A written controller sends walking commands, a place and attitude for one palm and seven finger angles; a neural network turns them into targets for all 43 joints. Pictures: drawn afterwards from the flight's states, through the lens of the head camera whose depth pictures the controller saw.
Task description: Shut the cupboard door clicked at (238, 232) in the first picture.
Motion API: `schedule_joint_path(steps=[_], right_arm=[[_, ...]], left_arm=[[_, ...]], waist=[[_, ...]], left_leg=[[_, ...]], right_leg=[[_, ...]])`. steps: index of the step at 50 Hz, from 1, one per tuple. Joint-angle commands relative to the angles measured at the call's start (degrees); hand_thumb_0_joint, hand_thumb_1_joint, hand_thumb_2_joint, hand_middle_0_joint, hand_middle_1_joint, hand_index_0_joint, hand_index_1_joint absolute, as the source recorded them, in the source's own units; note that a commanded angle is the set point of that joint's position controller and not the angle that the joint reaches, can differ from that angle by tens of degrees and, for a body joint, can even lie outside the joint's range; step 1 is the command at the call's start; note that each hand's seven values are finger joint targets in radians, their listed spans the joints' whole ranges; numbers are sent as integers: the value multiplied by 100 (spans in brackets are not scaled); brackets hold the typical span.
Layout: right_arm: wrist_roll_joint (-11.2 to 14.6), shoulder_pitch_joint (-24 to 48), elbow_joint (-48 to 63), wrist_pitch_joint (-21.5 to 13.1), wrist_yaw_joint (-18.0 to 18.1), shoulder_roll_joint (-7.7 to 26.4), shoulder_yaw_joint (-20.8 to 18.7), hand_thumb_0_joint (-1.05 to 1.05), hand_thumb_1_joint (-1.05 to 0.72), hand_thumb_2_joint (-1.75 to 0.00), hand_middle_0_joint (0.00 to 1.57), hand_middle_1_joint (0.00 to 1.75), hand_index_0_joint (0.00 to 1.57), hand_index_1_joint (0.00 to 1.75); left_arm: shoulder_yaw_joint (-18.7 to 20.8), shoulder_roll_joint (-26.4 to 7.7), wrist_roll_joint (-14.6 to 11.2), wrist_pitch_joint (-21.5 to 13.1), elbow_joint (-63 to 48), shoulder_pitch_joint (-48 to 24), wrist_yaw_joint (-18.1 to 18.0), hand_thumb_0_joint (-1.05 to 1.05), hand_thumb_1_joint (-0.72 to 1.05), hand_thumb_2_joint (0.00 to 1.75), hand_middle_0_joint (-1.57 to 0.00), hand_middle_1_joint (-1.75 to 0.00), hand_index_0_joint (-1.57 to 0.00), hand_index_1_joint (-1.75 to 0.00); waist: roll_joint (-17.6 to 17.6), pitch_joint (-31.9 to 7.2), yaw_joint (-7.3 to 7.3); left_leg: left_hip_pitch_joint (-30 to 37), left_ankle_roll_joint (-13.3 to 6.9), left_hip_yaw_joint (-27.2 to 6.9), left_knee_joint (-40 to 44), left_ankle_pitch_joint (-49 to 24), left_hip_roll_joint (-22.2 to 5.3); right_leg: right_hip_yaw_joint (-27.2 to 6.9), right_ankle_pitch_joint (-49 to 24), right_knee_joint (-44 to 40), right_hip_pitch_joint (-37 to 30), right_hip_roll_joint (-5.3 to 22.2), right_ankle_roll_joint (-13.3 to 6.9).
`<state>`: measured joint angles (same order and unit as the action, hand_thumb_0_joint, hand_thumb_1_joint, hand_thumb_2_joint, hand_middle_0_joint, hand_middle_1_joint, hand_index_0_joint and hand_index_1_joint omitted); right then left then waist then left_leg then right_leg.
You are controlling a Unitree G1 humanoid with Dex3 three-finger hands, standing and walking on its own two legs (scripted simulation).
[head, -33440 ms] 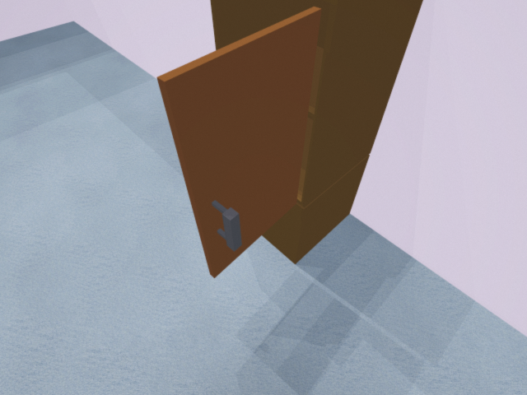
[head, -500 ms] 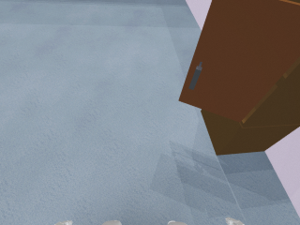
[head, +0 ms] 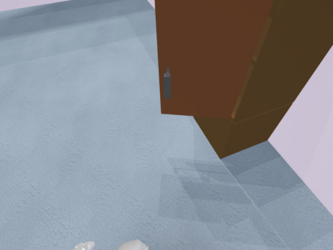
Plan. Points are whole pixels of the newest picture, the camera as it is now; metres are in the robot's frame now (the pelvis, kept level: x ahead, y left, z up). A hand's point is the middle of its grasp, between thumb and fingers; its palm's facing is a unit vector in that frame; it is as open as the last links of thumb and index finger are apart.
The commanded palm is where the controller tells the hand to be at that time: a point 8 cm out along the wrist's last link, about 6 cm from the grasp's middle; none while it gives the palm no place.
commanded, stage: take the last steps up to it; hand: left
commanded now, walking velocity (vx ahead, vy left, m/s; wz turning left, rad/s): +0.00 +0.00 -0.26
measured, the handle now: (167, 83) +0.76 +0.02 -0.11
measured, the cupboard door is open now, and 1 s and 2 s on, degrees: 62 62 62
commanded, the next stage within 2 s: come to a stop and stand still in 0.92 s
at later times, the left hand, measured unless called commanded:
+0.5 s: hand (113, 239) +0.17 +0.16 -0.16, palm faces -0.18 -0.97 -0.17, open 7.4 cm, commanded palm none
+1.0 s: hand (140, 227) +0.21 +0.10 -0.19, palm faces -0.08 -0.99 -0.13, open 7.3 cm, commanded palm none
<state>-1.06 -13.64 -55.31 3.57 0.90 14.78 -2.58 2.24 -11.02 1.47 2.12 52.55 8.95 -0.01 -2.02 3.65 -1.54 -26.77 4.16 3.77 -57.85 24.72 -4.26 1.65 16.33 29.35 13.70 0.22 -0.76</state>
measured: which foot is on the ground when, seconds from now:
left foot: up 0.00-0.12, down 0.14-0.58, up 0.60-0.90, down 0.92-1.00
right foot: down 0.00-0.14, up 0.16-0.56, down 0.58-0.92, up 0.94-1.00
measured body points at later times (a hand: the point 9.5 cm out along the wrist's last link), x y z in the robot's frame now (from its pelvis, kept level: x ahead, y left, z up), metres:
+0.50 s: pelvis +0.06 -0.02 +0.01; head +0.09 -0.01 +0.46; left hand +0.18 +0.21 -0.14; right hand -0.03 -0.25 -0.13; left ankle +0.03 +0.12 -0.74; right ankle +0.09 -0.17 -0.70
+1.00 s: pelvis +0.22 -0.07 -0.01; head +0.25 -0.05 +0.44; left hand +0.22 +0.15 -0.18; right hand +0.28 -0.31 -0.14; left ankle +0.28 +0.01 -0.74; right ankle +0.12 -0.17 -0.69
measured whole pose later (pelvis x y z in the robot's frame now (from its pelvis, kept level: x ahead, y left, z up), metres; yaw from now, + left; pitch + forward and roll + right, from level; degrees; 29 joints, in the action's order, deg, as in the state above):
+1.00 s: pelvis +0.22 -0.07 -0.01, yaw -8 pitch +0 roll -1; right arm -2.3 -9.6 -56.1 -3.2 0.3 8.6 -0.9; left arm 2.1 -9.8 1.3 -0.1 65.3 18.8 0.1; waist 2.7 2.6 0.9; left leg -19.8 -3.0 8.8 -34.9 14.9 -3.0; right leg 4.2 28.7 51.3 14.7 0.8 -1.4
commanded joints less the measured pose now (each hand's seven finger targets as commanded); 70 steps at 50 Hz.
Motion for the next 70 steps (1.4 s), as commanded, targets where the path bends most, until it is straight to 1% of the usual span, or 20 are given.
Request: schedule_joint_path(steps=[1,5,7,8,14,23,26,27,28,29,30,35,44,46,47,50,55,59,64,70], right_arm=[[29,99,436,-179,15,228,-69,0,-90,-90,20,30,20,30],[-5,-616,186,-321,60,203,-30,0,-90,-90,20,30,20,30],[-153,-1052,137,-415,96,1136,-195,0,-90,-90,20,30,20,30],[-151,-1195,135,-415,143,1288,-234,0,-90,-90,20,30,20,30],[-113,-826,116,-613,143,619,-94,0,-90,-90,20,30,20,30],[-129,-1127,-282,-585,41,648,-208,0,-90,-90,20,30,20,30],[-99,-892,-345,-545,13,642,-212,0,-90,-90,20,30,20,30],[-48,-859,-340,-552,-25,496,-184,0,-90,-90,20,30,20,30],[22,-751,-206,-573,-86,57,-83,0,-90,-90,20,30,20,30],[15,-314,71,-553,-83,-9,-33,0,-90,-90,20,30,20,30],[10,-198,19,-540,-57,99,-83,0,-90,-90,20,30,20,30],[-72,-429,-275,-458,-112,-216,-55,0,-90,-90,20,30,20,30],[-61,-701,-332,-612,-135,-27,-47,0,-90,-90,20,30,20,30],[-169,-1528,-475,-641,-25,861,-217,0,-90,-90,20,30,20,30],[-140,-1604,-493,-588,44,899,-219,0,-90,-90,20,30,20,30],[-83,-780,-212,-617,94,427,-63,0,-90,-90,20,30,20,30],[-35,-74,-176,-587,171,247,43,0,-90,-90,20,30,20,30],[58,195,-200,-387,130,223,-45,0,-90,-90,20,30,20,30],[63,-216,-172,-114,62,8,-128,0,-90,-90,20,30,20,30],[95,222,53,-109,53,21,-83,0,-90,-90,20,30,20,30]], left_arm=[[327,-1207,10,-125,-252,115,-99,0,90,90,-20,-30,-20,-30],[315,-1058,-70,-84,-148,12,-68,0,90,90,-20,-30,-20,-30],[206,-469,-89,-39,-297,211,39,0,90,90,-20,-30,-20,-30],[217,-653,7,-16,-434,-174,69,0,90,90,-20,-30,-20,-30],[260,-466,26,-88,-106,-100,277,0,90,90,-20,-30,-20,-30],[157,-338,15,-171,-75,-553,312,0,90,90,-20,-30,-20,-30],[225,-456,12,-260,305,307,278,0,90,90,-20,-30,-20,-30],[287,-721,15,-323,521,893,232,0,90,90,-20,-30,-20,-30],[392,-1302,36,-413,754,1611,134,0,90,90,-20,-30,-20,-30],[428,-1540,-41,-406,855,1921,73,0,90,90,-20,-30,-20,-30],[394,-1372,-44,-441,829,1634,15,0,90,90,-20,-30,-20,-30],[145,-484,-23,-536,681,658,-49,0,90,90,-20,-30,-20,-30],[126,-532,-61,-523,923,737,-40,0,90,90,-20,-30,-20,-30],[57,-130,-94,-489,766,1033,-15,0,90,90,-20,-30,-20,-30],[28,-296,-40,-454,651,816,-32,0,90,90,-20,-30,-20,-30],[79,-267,-17,-425,652,571,19,0,90,90,-20,-30,-20,-30],[-18,78,-61,-203,795,954,-65,0,90,90,-20,-30,-20,-30],[87,-471,2,-151,739,1107,-117,0,90,90,-20,-30,-20,-30],[197,-1026,7,-218,519,641,-186,0,90,90,-20,-30,-20,-30],[328,-1117,25,-159,311,509,-303,0,90,90,-20,-30,-20,-30]], waist=[[1062,-481,203],[864,-698,-104],[-1435,-652,-231],[-1436,-332,-404],[-610,-62,-60],[-790,88,-200],[-450,-255,220],[40,-432,504],[1451,-639,807],[1792,-507,930],[1682,-432,774],[861,-149,87],[228,-135,-284],[-1361,-508,-471],[-1372,-627,-530],[-551,-201,-141],[-315,-587,233],[-94,-251,415],[1737,-583,253],[1211,-1016,452]], left_leg=[[157,8,-42,1057,-10,72],[1758,-80,94,3233,-1340,169],[2554,-945,-2380,4387,-72,-1836],[2225,-1294,-3172,4806,653,-2335],[2076,-987,-1011,4717,-980,-1399],[1841,-1066,-433,4588,-1012,-1492],[1437,-766,-17,3740,-1004,-1144],[799,-567,316,2855,-956,-815],[-479,-324,866,1353,-15,-151],[-1060,-357,372,112,1289,75],[-1278,-399,-110,-496,813,-127],[-372,-218,7,173,-400,-346],[1973,-326,200,2915,-1665,33],[3147,-1207,-2215,3840,-1730,-1803],[3030,-1455,-2726,4317,-1480,-2096],[2028,-1466,-1802,4384,-2085,-1784],[1577,-1171,-265,3768,-4468,-1121],[1058,-666,-92,3310,-2476,-561],[757,-254,0,1024,709,362],[105,-100,-380,540,684,434]], right_leg=[[-1391,-2298,-943,-389,1390,-1079],[-1229,-958,-438,164,934,-564],[-78,1634,1407,1770,-278,9],[-259,1874,2562,2200,-160,43],[-245,241,3258,2218,224,163],[328,73,946,1127,276,169],[615,-457,-118,-404,-27,79],[207,-224,-551,-1428,245,-71],[-1471,728,-1174,-2421,1499,-583],[-2564,974,-1883,-2117,2256,-976],[-2646,1072,-1997,-1789,2189,-1119],[-590,-937,-1802,-516,1490,-948],[-192,-576,-732,295,1052,-637],[587,1156,1635,1583,38,-146],[205,1862,2779,1849,-45,-112],[-217,1038,3476,1881,500,-25],[128,151,1088,208,308,197],[-240,-1684,-193,-313,434,83],[-1586,-4589,-796,-412,1985,-1076],[-1156,-5487,-378,-1451,1937,-1167]])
